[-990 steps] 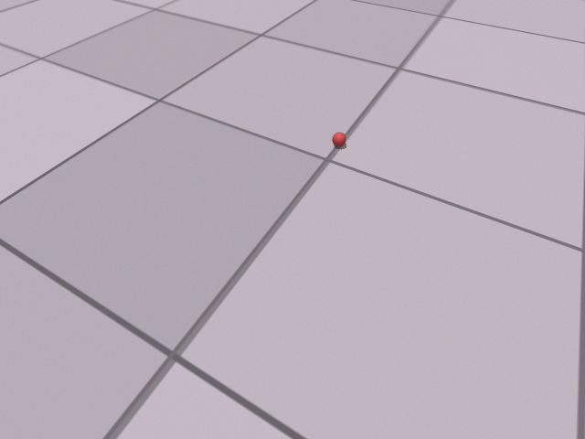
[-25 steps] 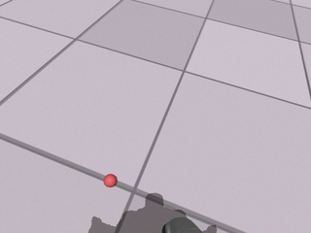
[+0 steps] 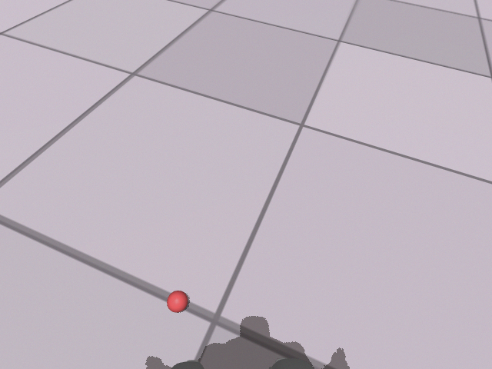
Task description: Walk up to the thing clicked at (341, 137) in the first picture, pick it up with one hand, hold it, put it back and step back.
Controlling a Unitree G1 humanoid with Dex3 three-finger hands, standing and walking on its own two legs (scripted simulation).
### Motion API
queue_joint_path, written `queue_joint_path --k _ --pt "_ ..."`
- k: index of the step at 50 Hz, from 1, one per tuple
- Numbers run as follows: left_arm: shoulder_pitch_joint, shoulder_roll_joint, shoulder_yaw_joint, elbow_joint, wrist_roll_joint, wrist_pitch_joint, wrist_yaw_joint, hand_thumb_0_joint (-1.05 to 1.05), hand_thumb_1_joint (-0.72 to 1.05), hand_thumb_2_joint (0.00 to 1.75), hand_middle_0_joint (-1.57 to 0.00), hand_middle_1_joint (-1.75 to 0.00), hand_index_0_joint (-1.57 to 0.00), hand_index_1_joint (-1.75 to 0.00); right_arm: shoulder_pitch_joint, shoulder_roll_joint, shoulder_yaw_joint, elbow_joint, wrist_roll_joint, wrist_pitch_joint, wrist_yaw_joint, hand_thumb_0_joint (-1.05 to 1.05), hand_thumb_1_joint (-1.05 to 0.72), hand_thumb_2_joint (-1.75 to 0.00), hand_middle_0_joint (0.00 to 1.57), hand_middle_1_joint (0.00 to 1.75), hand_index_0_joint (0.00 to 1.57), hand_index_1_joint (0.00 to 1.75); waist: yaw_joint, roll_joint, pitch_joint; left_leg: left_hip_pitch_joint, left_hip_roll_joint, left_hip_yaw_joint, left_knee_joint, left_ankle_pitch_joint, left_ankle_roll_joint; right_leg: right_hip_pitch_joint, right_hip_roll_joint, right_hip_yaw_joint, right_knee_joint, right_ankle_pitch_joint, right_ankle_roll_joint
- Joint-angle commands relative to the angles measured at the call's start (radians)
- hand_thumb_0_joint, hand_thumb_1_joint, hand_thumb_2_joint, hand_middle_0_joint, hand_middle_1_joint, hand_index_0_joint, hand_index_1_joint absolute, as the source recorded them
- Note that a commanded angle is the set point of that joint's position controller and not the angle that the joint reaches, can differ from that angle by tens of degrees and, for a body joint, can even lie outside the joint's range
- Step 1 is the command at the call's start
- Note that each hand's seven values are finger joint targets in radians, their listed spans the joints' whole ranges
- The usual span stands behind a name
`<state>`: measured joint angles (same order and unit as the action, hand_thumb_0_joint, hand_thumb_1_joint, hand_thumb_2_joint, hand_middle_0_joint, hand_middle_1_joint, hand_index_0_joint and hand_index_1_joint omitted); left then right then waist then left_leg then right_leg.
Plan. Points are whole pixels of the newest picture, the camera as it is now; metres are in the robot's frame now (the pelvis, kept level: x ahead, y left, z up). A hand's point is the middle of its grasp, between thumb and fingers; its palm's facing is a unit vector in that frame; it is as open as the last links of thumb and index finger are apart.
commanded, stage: walk up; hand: left
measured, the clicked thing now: (177, 301) +0.44 +0.23 -0.72
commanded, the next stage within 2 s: none
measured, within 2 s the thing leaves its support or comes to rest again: neither
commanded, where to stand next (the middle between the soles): +0.05 -0.01 m, yaw +0 degrees
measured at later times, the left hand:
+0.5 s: hand out of the picture +0.08 +0.26 -0.14, palm faces -0.03 -0.91 -0.41, open 7.4 cm
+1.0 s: hand out of the picture +0.09 +0.25 -0.13, palm faces -0.02 -0.92 -0.39, open 7.4 cm
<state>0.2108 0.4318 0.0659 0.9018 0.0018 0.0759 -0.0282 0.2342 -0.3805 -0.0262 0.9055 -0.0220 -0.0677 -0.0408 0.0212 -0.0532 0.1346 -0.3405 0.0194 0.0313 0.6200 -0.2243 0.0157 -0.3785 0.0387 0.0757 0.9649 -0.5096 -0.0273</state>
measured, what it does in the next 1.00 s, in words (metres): steps on the spot: right foot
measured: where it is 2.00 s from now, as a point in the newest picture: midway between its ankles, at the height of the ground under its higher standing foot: outside the picture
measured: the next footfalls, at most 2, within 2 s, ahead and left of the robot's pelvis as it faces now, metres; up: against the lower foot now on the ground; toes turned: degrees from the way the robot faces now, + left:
right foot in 0.12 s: +0.04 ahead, -0.17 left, +0.00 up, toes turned +1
left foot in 1.32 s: +0.00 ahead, +0.15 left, +0.00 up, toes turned +0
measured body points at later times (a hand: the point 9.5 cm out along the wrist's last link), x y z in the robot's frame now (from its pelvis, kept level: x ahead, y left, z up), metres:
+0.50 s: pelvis +0.00 -0.01 +0.00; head +0.01 -0.01 +0.45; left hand +0.08 +0.31 -0.11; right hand +0.07 -0.31 -0.13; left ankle +0.04 +0.12 -0.72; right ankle +0.00 -0.17 -0.72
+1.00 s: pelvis +0.01 -0.01 +0.02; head +0.02 -0.02 +0.47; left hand +0.09 +0.30 -0.11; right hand +0.11 -0.32 -0.11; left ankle +0.04 +0.12 -0.72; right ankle +0.00 -0.17 -0.72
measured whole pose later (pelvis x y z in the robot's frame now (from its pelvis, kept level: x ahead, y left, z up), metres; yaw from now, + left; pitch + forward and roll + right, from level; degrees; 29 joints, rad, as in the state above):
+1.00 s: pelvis +0.01 -0.01 +0.02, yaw +0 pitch -2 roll +0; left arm 0.12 0.37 -0.01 1.11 0.00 -0.04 0.01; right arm 0.08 -0.38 -0.04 1.08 -0.01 0.02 0.04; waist 0.00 0.02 0.06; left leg -0.23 0.02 -0.01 0.47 -0.21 -0.02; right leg -0.15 -0.04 0.03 0.46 -0.27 0.05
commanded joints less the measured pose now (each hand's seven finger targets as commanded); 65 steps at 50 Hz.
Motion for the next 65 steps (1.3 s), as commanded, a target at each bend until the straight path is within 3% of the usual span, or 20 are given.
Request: queue_joint_path --k 1,5,6,7,8,10,13,15,17,23,28,48,49,52,55,57,59,61,64,65 --pt "0.075 0.150 0.038 -0.023 -0.006 -0.042 0.007 0.00 0.90 0.90 -0.20 -0.30 -0.20 -0.30 -0.038 -0.285 -0.076 -0.080 -0.003 -0.008 -0.007 0.00 -0.90 -0.90 0.20 0.30 0.20 0.30 0.003 0.197 -0.177 0.107 0.237 -0.227 -0.195 0.079 0.190 0.012 -0.074 -0.012 -0.088 -0.018 0.003" --pt "0.124 0.141 0.031 0.048 0.009 -0.100 0.029 0.00 0.90 0.90 -0.20 -0.30 -0.20 -0.30 -0.074 -0.231 -0.049 -0.070 -0.001 0.049 0.029 0.00 -0.90 -0.90 0.20 0.30 0.20 0.30 0.022 0.191 -0.152 -0.060 0.125 -0.118 -0.024 -0.108 0.107 0.258 -0.032 -0.066 -0.514 0.207 0.029" --pt "0.095 0.196 0.038 0.036 0.026 -0.118 0.042 0.00 0.90 0.90 -0.20 -0.30 -0.20 -0.30 -0.058 -0.177 -0.034 -0.075 0.008 0.060 0.036 0.00 -0.90 -0.90 0.20 0.30 0.20 0.30 0.006 0.068 -0.134 -0.120 0.073 -0.082 0.097 -0.059 0.061 0.253 -0.137 0.137 -0.585 0.186 -0.003" --pt "0.033 0.296 0.051 0.010 0.032 -0.131 0.052 0.00 0.90 0.90 -0.20 -0.30 -0.20 -0.30 -0.059 -0.148 -0.030 -0.082 0.010 0.067 0.038 0.00 -0.90 -0.90 0.20 0.30 0.20 0.30 -0.008 -0.077 -0.088 -0.197 -0.008 -0.071 0.173 -0.245 0.010 0.146 -0.367 0.454 -0.674 0.146 -0.106" --pt "-0.034 0.353 0.057 -0.002 0.029 -0.132 0.055 0.00 0.90 0.90 -0.20 -0.30 -0.20 -0.30 -0.098 -0.220 -0.058 -0.067 0.005 0.075 0.031 0.00 -0.90 -0.90 0.20 0.30 0.20 0.30 -0.010 -0.067 -0.062 -0.090 0.029 -0.134 0.253 -0.312 0.005 0.003 -0.431 0.469 -0.638 0.220 -0.200" --pt "-0.063 0.270 0.038 0.003 0.018 -0.144 0.063 0.00 0.90 0.90 -0.20 -0.30 -0.20 -0.30 -0.080 -0.216 -0.062 -0.038 0.020 0.070 0.043 0.00 -0.90 -0.90 0.20 0.30 0.20 0.30 -0.038 -0.020 -0.080 -0.111 0.039 -0.116 0.214 -0.250 0.007 0.132 -0.336 0.263 -0.531 0.484 -0.168" --pt "-0.094 0.254 0.027 -0.001 0.017 -0.140 0.059 0.00 0.90 0.90 -0.20 -0.30 -0.20 -0.30 -0.031 -0.202 -0.069 0.001 0.011 0.059 0.053 0.00 -0.90 -0.90 0.20 0.30 0.20 0.30 -0.061 -0.103 -0.133 0.084 0.015 -0.040 0.024 -0.090 0.020 0.067 -0.267 0.122 -0.452 0.542 -0.113" --pt "-0.061 0.193 0.007 0.000 0.012 -0.135 0.056 0.00 0.90 0.90 -0.20 -0.30 -0.20 -0.30 -0.032 -0.221 -0.078 0.009 -0.003 0.047 0.054 0.00 -0.90 -0.90 0.20 0.30 0.20 0.30 -0.054 -0.003 -0.170 0.205 0.068 -0.147 -0.129 0.109 0.052 0.012 -0.183 0.036 -0.349 0.451 -0.043" --pt "-0.022 0.164 0.000 0.033 -0.001 -0.128 0.061 0.00 0.90 0.90 -0.20 -0.30 -0.20 -0.30 -0.093 -0.277 -0.084 -0.005 0.006 0.045 0.061 0.00 -0.90 -0.90 0.20 0.30 0.20 0.30 -0.015 0.132 -0.181 0.108 0.217 -0.355 -0.201 -0.061 0.166 0.060 -0.053 -0.073 -0.287 0.085 0.005" --pt "-0.040 0.238 0.008 0.066 0.014 -0.153 0.059 0.00 0.90 0.90 -0.20 -0.30 -0.20 -0.30 -0.138 -0.201 -0.052 0.028 0.007 0.064 0.069 0.00 -0.90 -0.90 0.20 0.30 0.20 0.30 -0.018 0.037 -0.112 -0.004 0.025 -0.107 -0.046 -0.103 0.020 0.131 -0.239 0.193 -0.565 0.122 -0.088" --pt "-0.088 0.162 -0.021 0.077 0.003 -0.141 0.055 0.00 0.90 0.90 -0.20 -0.30 -0.20 -0.30 -0.135 -0.230 -0.054 0.061 0.013 0.050 0.071 0.00 -0.90 -0.90 0.20 0.30 0.20 0.30 -0.012 0.097 -0.145 0.107 0.144 -0.256 -0.242 -0.030 0.082 0.122 -0.080 -0.049 -0.447 0.218 0.002" --pt "-0.134 0.181 -0.027 0.147 0.012 -0.141 0.055 0.00 0.90 0.90 -0.20 -0.30 -0.20 -0.30 -0.202 -0.206 -0.056 0.118 0.015 0.068 0.069 0.00 -0.90 -0.90 0.20 0.30 0.20 0.30 -0.031 0.062 -0.157 0.196 0.081 -0.120 -0.239 0.076 0.028 0.187 -0.156 0.005 -0.613 0.360 -0.002" --pt "-0.137 0.244 0.001 0.151 -0.022 -0.128 0.081 0.00 0.90 0.90 -0.20 -0.30 -0.20 -0.30 -0.245 -0.254 -0.069 0.105 0.011 0.095 0.073 0.00 -0.90 -0.90 0.20 0.30 0.20 0.30 -0.017 0.106 -0.037 0.142 0.080 -0.127 -0.151 0.443 0.023 0.120 -0.188 0.023 -0.516 0.693 0.005" --pt "-0.072 0.237 0.012 0.141 -0.033 -0.118 0.103 0.00 0.90 0.90 -0.20 -0.30 -0.20 -0.30 -0.218 -0.231 -0.074 0.078 0.026 0.107 0.072 0.00 -0.90 -0.90 0.20 0.30 0.20 0.30 -0.014 0.067 -0.204 0.186 0.082 -0.090 -0.064 0.626 0.047 0.241 -0.181 -0.011 -0.411 0.874 -0.010" --pt "-0.043 0.252 0.022 0.116 -0.027 -0.101 0.110 0.00 0.90 0.90 -0.20 -0.30 -0.20 -0.30 -0.251 -0.232 -0.089 0.017 0.017 0.129 0.077 0.00 -0.90 -0.90 0.20 0.30 0.20 0.30 0.003 0.029 -0.252 0.107 0.048 -0.069 0.061 0.473 0.047 0.270 -0.233 0.056 -0.379 0.803 -0.069" --pt "-0.076 0.305 0.034 0.074 -0.009 -0.096 0.119 0.00 0.90 0.90 -0.20 -0.30 -0.20 -0.30 -0.260 -0.197 -0.086 -0.032 0.007 0.153 0.079 0.00 -0.90 -0.90 0.20 0.30 0.20 0.30 0.026 -0.132 -0.191 -0.026 -0.047 -0.068 0.332 -0.172 0.003 0.183 -0.435 0.256 -0.526 0.897 -0.220" --pt "-0.107 0.328 0.046 0.033 0.016 -0.103 0.127 0.00 0.90 0.90 -0.20 -0.30 -0.20 -0.30 -0.225 -0.204 -0.091 -0.068 -0.001 0.171 0.087 0.00 -0.90 -0.90 0.20 0.30 0.20 0.30 -0.002 -0.095 -0.155 -0.059 -0.004 -0.182 0.495 -0.312 -0.003 0.087 -0.474 0.268 -0.528 0.857 -0.272" --pt "-0.160 0.296 0.043 0.010 0.040 -0.110 0.123 0.00 0.90 0.90 -0.20 -0.30 -0.20 -0.30 -0.150 -0.215 -0.108 -0.051 0.004 0.160 0.097 0.00 -0.90 -0.90 0.20 0.30 0.20 0.30 -0.051 -0.090 -0.217 -0.025 0.010 -0.149 0.419 -0.280 0.002 0.127 -0.382 0.143 -0.451 0.718 -0.213" --pt "-0.180 0.215 0.020 -0.014 0.070 -0.098 0.074 0.00 0.90 0.90 -0.20 -0.30 -0.20 -0.30 0.032 -0.184 -0.119 0.047 0.009 0.107 0.092 0.00 -0.90 -0.90 0.20 0.30 0.20 0.30 -0.102 -0.091 -0.297 0.286 -0.054 0.024 -0.073 -0.231 -0.005 0.004 -0.198 0.014 -0.317 -0.006 -0.122" --pt "-0.172 0.152 0.009 -0.023 0.069 -0.078 0.061 0.00 0.90 0.90 -0.20 -0.30 -0.20 -0.30 0.150 -0.216 -0.137 0.091 -0.006 0.084 0.078 0.00 -0.90 -0.90 0.20 0.30 0.20 0.30 -0.158 0.065 -0.255 0.455 -0.041 -0.070 -0.197 -0.251 0.005 -0.201 -0.103 -0.018 -0.065 -0.168 -0.086"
